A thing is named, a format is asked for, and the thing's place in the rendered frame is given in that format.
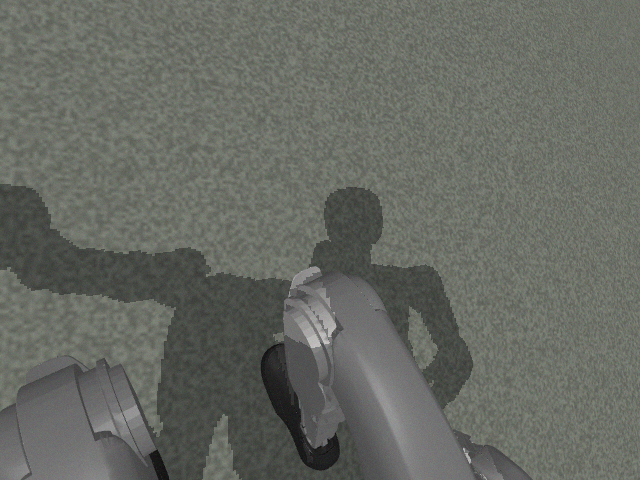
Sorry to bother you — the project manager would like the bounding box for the left robot foot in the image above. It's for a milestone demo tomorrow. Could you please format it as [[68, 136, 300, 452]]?
[[149, 449, 169, 480]]

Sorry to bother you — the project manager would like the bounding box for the right robot foot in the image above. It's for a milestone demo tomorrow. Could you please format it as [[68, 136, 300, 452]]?
[[261, 343, 340, 470]]

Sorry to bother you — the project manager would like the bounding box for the right robot hand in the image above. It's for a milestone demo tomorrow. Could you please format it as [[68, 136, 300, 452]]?
[[453, 429, 533, 480]]

